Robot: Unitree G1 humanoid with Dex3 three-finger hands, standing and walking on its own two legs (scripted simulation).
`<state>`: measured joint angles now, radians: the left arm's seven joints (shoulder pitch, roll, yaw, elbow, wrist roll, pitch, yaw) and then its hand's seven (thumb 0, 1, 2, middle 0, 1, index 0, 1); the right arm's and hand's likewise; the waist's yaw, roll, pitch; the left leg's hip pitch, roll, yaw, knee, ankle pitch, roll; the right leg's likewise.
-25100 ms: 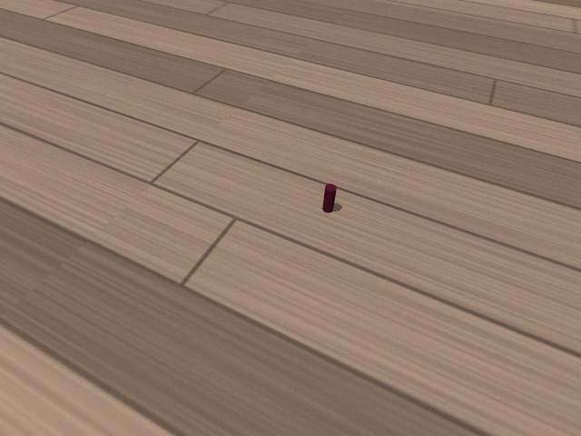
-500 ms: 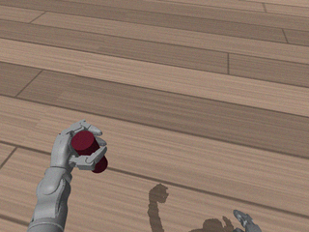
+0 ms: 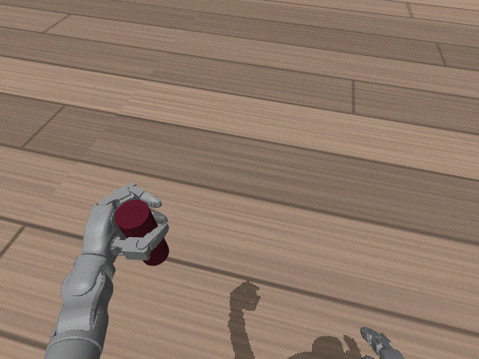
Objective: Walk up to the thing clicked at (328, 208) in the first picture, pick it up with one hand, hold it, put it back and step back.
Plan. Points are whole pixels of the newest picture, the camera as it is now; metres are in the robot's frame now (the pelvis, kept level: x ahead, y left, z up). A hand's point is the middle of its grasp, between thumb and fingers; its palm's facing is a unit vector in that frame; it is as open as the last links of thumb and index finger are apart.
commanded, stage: hold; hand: left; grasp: from the side
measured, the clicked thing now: (145, 235) +0.33 +0.17 +0.02
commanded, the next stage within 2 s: crouch in 0.58 s
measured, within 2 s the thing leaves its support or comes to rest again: neither
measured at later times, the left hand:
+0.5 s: hand (146, 233) +0.31 +0.16 +0.05, palm faces -0.04 -1.00 +0.01, open 6.9 cm
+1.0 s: hand (151, 244) +0.32 +0.16 +0.00, palm faces +0.01 -1.00 +0.02, open 6.9 cm
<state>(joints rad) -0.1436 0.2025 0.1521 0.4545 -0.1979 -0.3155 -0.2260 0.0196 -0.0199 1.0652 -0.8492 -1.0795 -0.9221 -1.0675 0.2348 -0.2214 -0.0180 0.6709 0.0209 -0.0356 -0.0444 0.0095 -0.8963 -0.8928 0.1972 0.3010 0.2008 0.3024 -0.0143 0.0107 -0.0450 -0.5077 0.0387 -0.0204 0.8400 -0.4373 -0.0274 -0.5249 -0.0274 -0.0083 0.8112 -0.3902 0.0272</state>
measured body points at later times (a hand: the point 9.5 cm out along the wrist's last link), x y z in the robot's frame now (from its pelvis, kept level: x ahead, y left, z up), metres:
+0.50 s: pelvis -0.01 +0.00 +0.00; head +0.02 +0.00 +0.45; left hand +0.31 +0.21 +0.06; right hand +0.12 -0.25 -0.11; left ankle -0.01 +0.13 -0.70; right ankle +0.01 -0.14 -0.70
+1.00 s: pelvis -0.01 +0.00 -0.02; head +0.05 +0.01 +0.43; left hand +0.31 +0.21 +0.00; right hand +0.11 -0.26 -0.12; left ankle -0.01 +0.13 -0.70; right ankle +0.01 -0.14 -0.70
